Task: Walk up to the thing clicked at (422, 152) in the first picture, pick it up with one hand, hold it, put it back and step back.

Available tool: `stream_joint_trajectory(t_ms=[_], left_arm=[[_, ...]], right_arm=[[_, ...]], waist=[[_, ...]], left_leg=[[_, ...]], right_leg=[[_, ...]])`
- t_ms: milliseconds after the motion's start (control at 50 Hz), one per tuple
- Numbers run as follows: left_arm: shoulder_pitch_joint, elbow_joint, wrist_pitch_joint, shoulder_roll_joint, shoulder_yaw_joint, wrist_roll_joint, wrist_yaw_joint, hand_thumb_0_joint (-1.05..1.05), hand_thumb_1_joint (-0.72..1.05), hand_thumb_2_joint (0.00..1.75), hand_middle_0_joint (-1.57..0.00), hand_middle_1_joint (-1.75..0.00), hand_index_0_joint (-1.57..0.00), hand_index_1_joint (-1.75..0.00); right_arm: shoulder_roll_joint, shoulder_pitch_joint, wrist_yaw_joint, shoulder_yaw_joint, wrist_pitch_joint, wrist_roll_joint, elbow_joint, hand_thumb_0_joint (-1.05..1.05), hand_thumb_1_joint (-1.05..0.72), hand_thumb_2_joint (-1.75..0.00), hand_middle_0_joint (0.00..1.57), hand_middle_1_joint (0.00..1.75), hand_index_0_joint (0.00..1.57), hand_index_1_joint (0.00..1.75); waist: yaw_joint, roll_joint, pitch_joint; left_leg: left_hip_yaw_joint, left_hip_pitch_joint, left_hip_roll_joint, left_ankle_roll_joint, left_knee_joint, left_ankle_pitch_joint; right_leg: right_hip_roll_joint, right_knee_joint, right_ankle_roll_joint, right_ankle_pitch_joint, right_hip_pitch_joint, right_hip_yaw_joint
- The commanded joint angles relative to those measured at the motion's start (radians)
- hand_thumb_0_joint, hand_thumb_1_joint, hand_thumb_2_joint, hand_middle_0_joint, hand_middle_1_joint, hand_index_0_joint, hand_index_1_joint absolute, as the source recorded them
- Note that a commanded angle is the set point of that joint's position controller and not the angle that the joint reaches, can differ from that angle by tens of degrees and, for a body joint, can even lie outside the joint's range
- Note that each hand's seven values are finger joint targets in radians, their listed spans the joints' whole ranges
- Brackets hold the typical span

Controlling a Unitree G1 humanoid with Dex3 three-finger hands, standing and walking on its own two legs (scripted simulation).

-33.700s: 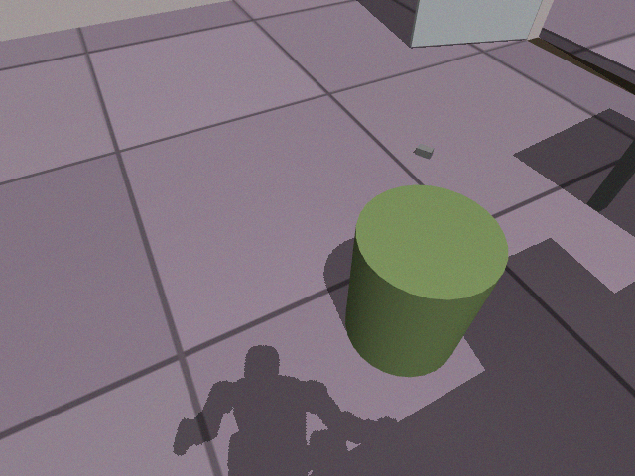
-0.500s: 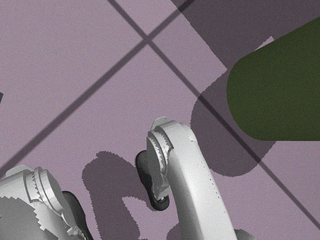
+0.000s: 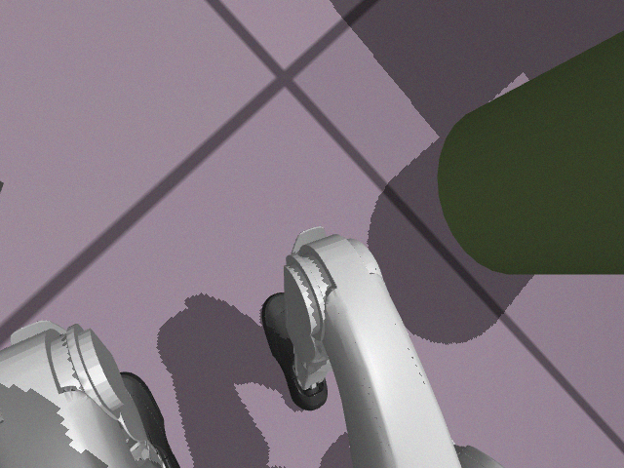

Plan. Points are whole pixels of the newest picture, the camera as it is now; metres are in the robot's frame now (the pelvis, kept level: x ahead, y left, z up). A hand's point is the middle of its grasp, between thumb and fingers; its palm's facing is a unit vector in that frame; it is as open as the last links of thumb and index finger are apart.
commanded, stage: approach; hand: left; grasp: from above
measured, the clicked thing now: out of the picture +0.49 +0.28 -0.31
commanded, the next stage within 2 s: rest palm in 0.78 s
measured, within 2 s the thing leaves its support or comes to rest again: neither
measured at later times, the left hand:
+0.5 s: hand out of the picture +0.51 +0.26 -0.18, palm faces -0.09 -0.42 -0.91, open 13.5 cm
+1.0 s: hand out of the picture +0.47 +0.28 -0.20, palm faces -0.12 -0.42 -0.90, open 14.0 cm
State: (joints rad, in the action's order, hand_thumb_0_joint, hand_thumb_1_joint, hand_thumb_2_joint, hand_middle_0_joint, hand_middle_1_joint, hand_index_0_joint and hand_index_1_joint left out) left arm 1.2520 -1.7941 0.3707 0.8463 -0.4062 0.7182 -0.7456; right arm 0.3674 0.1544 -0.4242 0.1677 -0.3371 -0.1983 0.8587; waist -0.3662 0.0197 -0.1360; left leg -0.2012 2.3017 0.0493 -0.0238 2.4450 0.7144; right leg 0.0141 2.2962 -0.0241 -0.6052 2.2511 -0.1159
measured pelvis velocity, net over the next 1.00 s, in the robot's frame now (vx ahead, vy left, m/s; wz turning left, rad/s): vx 0.00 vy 0.00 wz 0.01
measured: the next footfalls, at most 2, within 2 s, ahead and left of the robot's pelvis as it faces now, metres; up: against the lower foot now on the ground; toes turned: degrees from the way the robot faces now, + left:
none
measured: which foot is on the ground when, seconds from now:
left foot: down 0.00-1.00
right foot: down 0.00-1.00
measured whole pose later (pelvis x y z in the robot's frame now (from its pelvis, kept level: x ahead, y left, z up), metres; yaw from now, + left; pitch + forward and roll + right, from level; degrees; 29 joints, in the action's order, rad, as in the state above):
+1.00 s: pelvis +0.00 +0.00 +0.01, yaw +0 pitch +32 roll -10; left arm 1.33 -1.80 0.39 0.80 -0.34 0.66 -0.79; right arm 0.35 0.14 -0.44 0.18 -0.34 -0.21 0.88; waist -0.40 0.03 -0.15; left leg -0.21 2.29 0.04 -0.04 2.42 0.71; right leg 0.02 2.28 -0.01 -0.61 2.24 -0.12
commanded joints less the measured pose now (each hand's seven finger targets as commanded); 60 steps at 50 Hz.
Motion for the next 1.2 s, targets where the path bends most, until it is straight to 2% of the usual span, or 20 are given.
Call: stream_joint_trajectory(t_ms=[0, 40, 80, 140, 220, 300, 320, 380, 460, 500, 580, 640, 700, 780, 860, 920, 940, 1000, 1040, 1180], left_arm=[[0.266, 0.113, -0.001, 0.243, 0.018, 0.013, -0.04, 0.0, -0.27, 0.74, -0.31, -0.83, -0.32, -0.81], [0.274, 0.117, -0.001, 0.231, 0.026, 0.017, -0.042, 0.0, -0.33, 0.81, -0.33, -0.77, -0.3, -0.8], [0.288, 0.12, -0.002, 0.232, 0.033, 0.016, -0.037, 0.0, -0.3, 0.76, -0.22, -0.92, -0.26, -0.88], [0.316, 0.109, -0.007, 0.232, 0.039, 0.02, -0.044, 0.0, -0.32, 0.78, -0.21, -0.94, -0.25, -0.9], [0.4, 0.112, -0.006, 0.144, 0.095, 0.001, -0.043, 0.0, -0.33, 0.79, -0.2, -0.96, -0.24, -0.92], [0.49, 0.131, 0.011, 0.108, 0.124, 0.001, -0.06, 0.0, -0.43, 0.86, -0.15, -1.0, -0.18, -0.97], [0.479, 0.122, 0.018, 0.106, 0.138, 0.005, -0.06, 0.0, -0.45, 0.87, -0.13, -1.02, -0.16, -1.0], [0.503, 0.135, 0.042, 0.148, 0.111, 0.012, -0.077, 0.0, -0.49, 0.9, -0.12, -1.02, -0.13, -1.0], [0.409, 0.046, 0.091, 0.202, 0.071, 0.022, -0.092, 0.0, -0.52, 0.93, -0.1, -1.03, -0.12, -1.02], [0.368, 0.06, 0.103, 0.241, 0.051, 0.019, -0.091, 0.0, -0.52, 0.92, -0.1, -1.02, -0.11, -1.01], [0.265, 0.051, 0.11, 0.216, 0.047, -0.009, -0.072, 0.0, -0.53, 0.93, -0.09, -1.03, -0.1, -1.02], [0.271, 0.102, 0.09, 0.215, 0.059, -0.038, -0.05, 0.0, -0.49, 0.91, -0.11, -1.0, -0.13, -0.99], [0.284, 0.147, 0.063, 0.188, 0.066, -0.046, -0.038, 0.0, -0.51, 0.93, -0.1, -0.99, -0.11, -0.98], [0.425, 0.214, 0.018, 0.136, 0.085, -0.051, -0.063, 0.0, -0.53, 0.95, -0.08, -1.02, -0.09, -1.01], [0.485, 0.198, 0.003, 0.104, 0.115, -0.039, -0.078, 0.0, -0.53, 0.95, -0.08, -1.02, -0.09, -1.01], [0.455, 0.119, 0.01, 0.108, 0.098, -0.028, -0.086, 0.0, -0.56, 0.97, -0.07, -1.02, -0.06, -1.03], [0.437, 0.094, 0.014, 0.094, 0.114, -0.031, -0.083, 0.0, -0.54, 0.96, -0.07, -1.04, -0.07, -1.04], [0.38, -0.007, 0.024, 0.146, 0.098, -0.016, -0.096, 0.0, -0.54, 0.96, -0.07, -1.04, -0.08, -1.03], [0.357, -0.025, 0.028, 0.156, 0.101, -0.034, -0.1, 0.0, -0.52, 0.93, -0.07, -1.05, -0.08, -1.03], [0.329, -0.008, 0.02, 0.219, 0.115, -0.044, -0.109, 0.0, -0.54, 0.94, -0.07, -1.04, -0.08, -1.03]], right_arm=[[0.293, 0.275, -0.005, -0.064, 0.003, 0.007, 0.054, 0.0, -0.9, -0.9, 0.2, 0.3, 0.2, 0.3], [0.293, 0.279, -0.006, -0.068, 0.004, 0.002, 0.043, 0.0, -0.91, -0.9, 0.2, 0.3, 0.2, 0.3], [0.278, 0.267, -0.009, -0.05, 0.003, -0.001, 0.04, 0.0, -0.9, -0.89, 0.2, 0.3, 0.2, 0.3], [0.291, 0.294, -0.005, -0.054, 0.002, -0.005, 0.054, 0.0, -0.9, -0.89, 0.2, 0.3, 0.2, 0.3], [0.293, 0.286, -0.008, -0.053, -0.012, -0.016, 0.068, 0.0, -0.9, -0.89, 0.2, 0.3, 0.2, 0.3], [0.297, 0.298, -0.011, -0.055, -0.012, -0.011, 0.085, 0.0, -0.9, -0.89, 0.2, 0.3, 0.2, 0.3], [0.307, 0.291, -0.013, -0.057, -0.012, -0.012, 0.086, 0.0, -0.9, -0.89, 0.2, 0.3, 0.2, 0.3], [0.304, 0.293, -0.02, -0.049, -0.001, -0.008, 0.072, 0.0, -0.9, -0.89, 0.2, 0.3, 0.2, 0.3], [0.313, 0.299, -0.03, -0.048, 0.027, -0.008, 0.047, 0.0, -0.9, -0.89, 0.2, 0.3, 0.2, 0.3], [0.323, 0.277, -0.028, -0.059, 0.035, -0.002, 0.021, 0.0, -0.9, -0.89, 0.2, 0.3, 0.2, 0.3], [0.283, 0.267, -0.035, -0.043, 0.052, 0.006, -0.011, 0.0, -0.9, -0.89, 0.2, 0.3, 0.2, 0.3], [0.276, 0.27, -0.03, -0.039, 0.055, 0.0, -0.008, 0.0, -0.9, -0.89, 0.2, 0.3, 0.2, 0.3], [0.269, 0.289, -0.029, -0.044, 0.052, 0.0, 0.004, 0.0, -0.9, -0.89, 0.2, 0.3, 0.2, 0.3], [0.279, 0.309, -0.021, -0.064, 0.036, -0.002, 0.042, 0.0, -0.9, -0.89, 0.2, 0.3, 0.2, 0.3], [0.291, 0.293, -0.016, -0.067, 0.017, -0.014, 0.085, 0.0, -0.9, -0.89, 0.2, 0.3, 0.2, 0.3], [0.294, 0.298, -0.018, -0.056, 0.009, -0.011, 0.094, 0.0, -0.9, -0.9, 0.2, 0.3, 0.2, 0.3], [0.295, 0.281, -0.021, -0.047, 0.005, -0.019, 0.09, 0.0, -0.9, -0.9, 0.2, 0.3, 0.2, 0.3], [0.314, 0.29, -0.024, -0.033, 0.003, -0.015, 0.076, 0.0, -0.9, -0.9, 0.2, 0.3, 0.2, 0.3], [0.317, 0.267, -0.027, -0.021, 0.002, -0.023, 0.056, 0.0, -0.9, -0.9, 0.2, 0.3, 0.2, 0.3], [0.317, 0.246, -0.025, 0.023, 0.009, -0.025, -0.02, 0.0, -0.9, -0.9, 0.2, 0.3, 0.2, 0.3]], waist=[[-0.033, -0.373, 0.708], [-0.042, -0.386, 0.713], [-0.052, -0.372, 0.692], [-0.07, -0.372, 0.699], [-0.12, -0.399, 0.69], [-0.138, -0.458, 0.72], [-0.135, -0.46, 0.707], [-0.12, -0.467, 0.734], [-0.111, -0.388, 0.668], [-0.084, -0.368, 0.693], [-0.06, -0.321, 0.683], [-0.077, -0.279, 0.669], [-0.079, -0.327, 0.71], [-0.115, -0.421, 0.749], [-0.146, -0.455, 0.726], [-0.138, -0.438, 0.71], [-0.147, -0.426, 0.676], [-0.139, -0.35, 0.628], [-0.136, -0.317, 0.589], [-0.143, -0.304, 0.623]], left_leg=[[0.09, -0.433, -0.005, 0.034, -0.257, -0.175], [0.095, -0.443, -0.004, 0.032, -0.254, -0.196], [0.092, -0.418, -0.003, 0.034, -0.244, -0.192], [0.095, -0.433, -0.003, 0.032, -0.246, -0.203], [0.069, -0.484, -0.001, 0.021, -0.261, -0.164], [0.06, -0.536, 0.0, 0.012, -0.265, -0.189], [0.066, -0.513, -0.001, 0.013, -0.271, -0.174], [0.07, -0.52, -0.001, 0.014, -0.261, -0.222], [0.081, -0.432, -0.007, 0.035, -0.262, -0.206], [0.089, -0.408, -0.009, 0.043, -0.261, -0.214], [0.098, -0.358, -0.007, 0.052, -0.252, -0.226], [0.109, -0.313, -0.008, 0.062, -0.243, -0.209], [0.102, -0.374, -0.004, 0.051, -0.244, -0.204], [0.08, -0.46, 0.0, 0.031, -0.271, -0.15], [0.058, -0.524, -0.001, 0.016, -0.284, -0.105], [0.057, -0.531, 0.001, 0.013, -0.277, -0.15], [0.059, -0.507, -0.003, 0.011, -0.278, -0.156], [0.062, -0.443, -0.007, 0.026, -0.259, -0.175], [0.064, -0.413, -0.01, 0.033, -0.253, -0.166], [0.077, -0.357, -0.01, 0.047, -0.221, -0.196]], right_leg=[[-0.048, -0.216, 0.035, 0.175, -0.428, -0.094], [-0.05, -0.215, 0.036, 0.194, -0.435, -0.092], [-0.049, -0.21, 0.033, 0.193, -0.424, -0.096], [-0.052, -0.223, 0.031, 0.209, -0.452, -0.092], [-0.047, -0.215, 0.035, 0.184, -0.406, -0.112], [-0.041, -0.212, 0.037, 0.215, -0.391, -0.113], [-0.046, -0.218, 0.036, 0.206, -0.403, -0.111], [-0.042, -0.213, 0.033, 0.251, -0.429, -0.106], [-0.048, -0.233, 0.021, 0.241, -0.472, -0.099], [-0.047, -0.243, 0.016, 0.247, -0.504, -0.093], [-0.06, -0.248, 0.012, 0.252, -0.531, -0.088], [-0.067, -0.263, 0.001, 0.241, -0.566, -0.071], [-0.069, -0.258, 0.012, 0.217, -0.544, -0.075], [-0.06, -0.252, 0.028, 0.169, -0.482, -0.091], [-0.041, -0.234, 0.037, 0.134, -0.398, -0.113], [-0.041, -0.234, 0.036, 0.183, -0.39, -0.11], [-0.042, -0.223, 0.035, 0.19, -0.398, -0.114], [-0.046, -0.231, 0.026, 0.206, -0.426, -0.11], [-0.046, -0.231, 0.018, 0.202, -0.447, -0.111], [-0.063, -0.24, 0.007, 0.243, -0.535, -0.099]])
